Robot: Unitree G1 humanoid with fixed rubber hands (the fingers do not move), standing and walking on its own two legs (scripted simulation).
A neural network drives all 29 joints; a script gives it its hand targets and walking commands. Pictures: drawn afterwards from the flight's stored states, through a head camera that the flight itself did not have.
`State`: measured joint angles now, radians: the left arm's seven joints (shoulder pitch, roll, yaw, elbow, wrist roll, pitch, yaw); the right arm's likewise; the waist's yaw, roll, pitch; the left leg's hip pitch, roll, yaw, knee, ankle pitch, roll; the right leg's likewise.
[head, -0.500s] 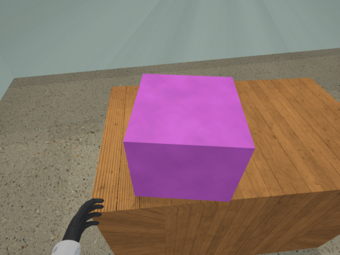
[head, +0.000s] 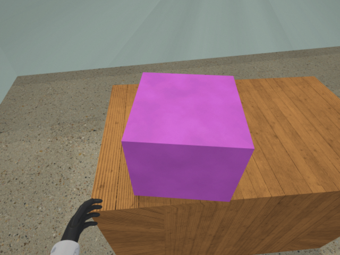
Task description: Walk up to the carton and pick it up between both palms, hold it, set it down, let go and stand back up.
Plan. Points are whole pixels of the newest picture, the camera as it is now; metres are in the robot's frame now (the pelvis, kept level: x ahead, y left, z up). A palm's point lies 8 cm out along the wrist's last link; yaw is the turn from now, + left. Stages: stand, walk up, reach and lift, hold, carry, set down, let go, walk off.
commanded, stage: stand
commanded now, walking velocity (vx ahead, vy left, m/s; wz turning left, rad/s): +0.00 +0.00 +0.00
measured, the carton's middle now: (184, 134) +0.46 -0.05 +0.03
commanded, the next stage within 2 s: none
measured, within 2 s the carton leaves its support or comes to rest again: neither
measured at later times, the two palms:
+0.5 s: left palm out of the picture +0.14 +0.25 -0.09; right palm out of the picture +0.08 -0.26 -0.10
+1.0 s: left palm out of the picture +0.05 +0.27 -0.12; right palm out of the picture +0.09 -0.24 -0.10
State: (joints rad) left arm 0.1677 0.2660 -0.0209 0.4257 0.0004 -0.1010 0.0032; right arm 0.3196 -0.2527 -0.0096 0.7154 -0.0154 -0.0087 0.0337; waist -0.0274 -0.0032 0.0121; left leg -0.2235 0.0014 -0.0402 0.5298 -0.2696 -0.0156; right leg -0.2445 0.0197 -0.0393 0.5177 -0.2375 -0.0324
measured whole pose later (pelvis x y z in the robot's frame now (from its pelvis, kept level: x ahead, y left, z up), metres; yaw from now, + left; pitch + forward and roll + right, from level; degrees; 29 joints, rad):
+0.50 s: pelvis +0.00 +0.00 +0.00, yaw +1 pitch -2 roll +0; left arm 0.23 0.28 -0.01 0.62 0.01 0.00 0.01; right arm 0.31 -0.25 0.00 0.70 -0.02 -0.01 0.03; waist -0.03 -0.01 0.04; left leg -0.23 0.00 -0.06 0.54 -0.27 -0.02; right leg -0.24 0.02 -0.05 0.52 -0.24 -0.04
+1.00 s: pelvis +0.01 +0.02 +0.00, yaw +1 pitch -2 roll -1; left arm 0.32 0.27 -0.02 0.81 0.01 0.00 0.00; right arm 0.30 -0.25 0.02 0.76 0.00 0.00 -0.01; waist 0.02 -0.01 0.04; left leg -0.21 -0.01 -0.05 0.52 -0.28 0.01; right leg -0.22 0.01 -0.03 0.48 -0.23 -0.01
